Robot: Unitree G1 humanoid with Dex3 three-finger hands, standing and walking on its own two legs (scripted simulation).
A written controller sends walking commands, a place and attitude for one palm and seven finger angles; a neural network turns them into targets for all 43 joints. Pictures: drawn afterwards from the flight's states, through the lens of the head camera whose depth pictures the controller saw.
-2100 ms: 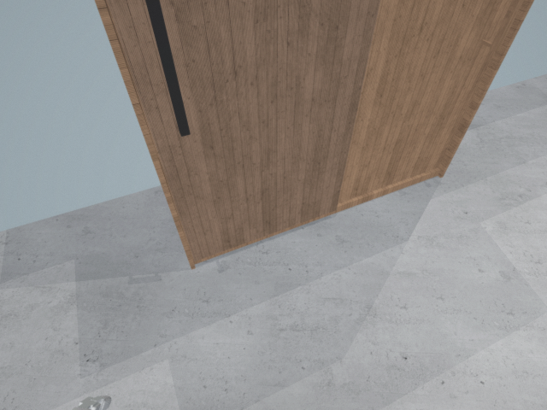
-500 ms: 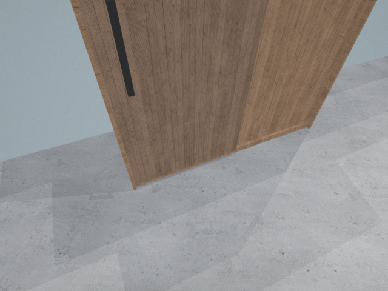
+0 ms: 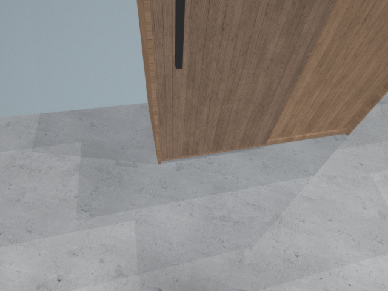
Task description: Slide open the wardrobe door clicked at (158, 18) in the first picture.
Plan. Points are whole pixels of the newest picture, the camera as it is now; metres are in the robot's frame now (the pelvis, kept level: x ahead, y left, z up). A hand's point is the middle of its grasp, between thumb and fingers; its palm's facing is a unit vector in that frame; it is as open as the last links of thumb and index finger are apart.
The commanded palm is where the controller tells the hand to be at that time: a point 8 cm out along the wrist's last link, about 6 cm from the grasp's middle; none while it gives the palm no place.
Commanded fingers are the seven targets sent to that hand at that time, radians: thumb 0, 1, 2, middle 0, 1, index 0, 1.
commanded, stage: turn to face it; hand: left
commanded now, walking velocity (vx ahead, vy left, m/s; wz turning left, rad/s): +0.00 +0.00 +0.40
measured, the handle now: (178, 19) +0.87 +0.10 +0.13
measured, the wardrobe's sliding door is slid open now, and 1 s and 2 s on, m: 0.00 0.00 0.00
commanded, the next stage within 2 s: take the last steps up to it in 0.40 s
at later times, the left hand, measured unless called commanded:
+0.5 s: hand out of the picture +0.00 +0.16 -0.14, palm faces +0.21 -0.94 -0.27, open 7.4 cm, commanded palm none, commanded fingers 0.00 0.90 0.90 -0.20 -0.30 -0.20 -0.30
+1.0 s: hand out of the picture -0.02 +0.14 -0.16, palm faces +0.22 -0.97 -0.11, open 7.4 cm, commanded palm none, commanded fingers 0.00 0.90 0.90 -0.20 -0.30 -0.20 -0.30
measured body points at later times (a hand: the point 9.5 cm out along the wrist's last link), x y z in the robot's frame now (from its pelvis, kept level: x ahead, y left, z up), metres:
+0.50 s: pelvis -0.02 -0.04 +0.02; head -0.01 -0.06 +0.47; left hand -0.01 +0.21 -0.11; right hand +0.07 -0.28 -0.14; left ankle -0.01 +0.09 -0.68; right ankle -0.02 -0.14 -0.72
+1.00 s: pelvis +0.05 -0.02 +0.02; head +0.07 +0.01 +0.47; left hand -0.03 +0.19 -0.15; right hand +0.07 -0.25 -0.12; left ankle -0.06 +0.09 -0.72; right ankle +0.09 -0.15 -0.65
